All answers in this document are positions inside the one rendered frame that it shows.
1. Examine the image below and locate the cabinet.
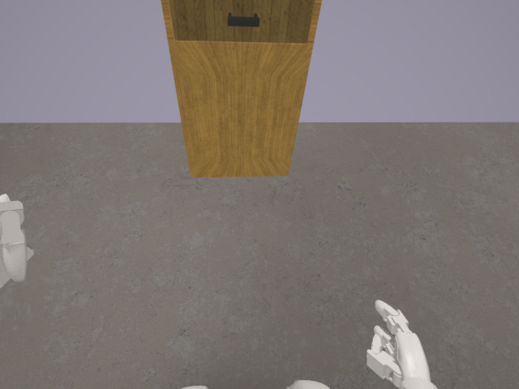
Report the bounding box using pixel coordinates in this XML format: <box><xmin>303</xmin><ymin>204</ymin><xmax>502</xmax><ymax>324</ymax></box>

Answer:
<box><xmin>161</xmin><ymin>0</ymin><xmax>322</xmax><ymax>177</ymax></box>

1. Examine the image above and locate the handle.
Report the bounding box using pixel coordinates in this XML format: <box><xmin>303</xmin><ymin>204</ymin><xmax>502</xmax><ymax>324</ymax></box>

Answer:
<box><xmin>228</xmin><ymin>13</ymin><xmax>260</xmax><ymax>27</ymax></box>

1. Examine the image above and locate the right robot hand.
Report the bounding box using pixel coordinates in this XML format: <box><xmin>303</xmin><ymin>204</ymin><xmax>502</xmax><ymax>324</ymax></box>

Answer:
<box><xmin>367</xmin><ymin>300</ymin><xmax>431</xmax><ymax>389</ymax></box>

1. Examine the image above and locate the left robot hand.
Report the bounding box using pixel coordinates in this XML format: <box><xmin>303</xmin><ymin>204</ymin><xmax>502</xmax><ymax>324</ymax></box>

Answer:
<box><xmin>0</xmin><ymin>194</ymin><xmax>34</xmax><ymax>288</ymax></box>

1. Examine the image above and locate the drawer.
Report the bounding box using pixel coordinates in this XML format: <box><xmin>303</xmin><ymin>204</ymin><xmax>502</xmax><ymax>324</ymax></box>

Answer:
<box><xmin>169</xmin><ymin>0</ymin><xmax>315</xmax><ymax>44</ymax></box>

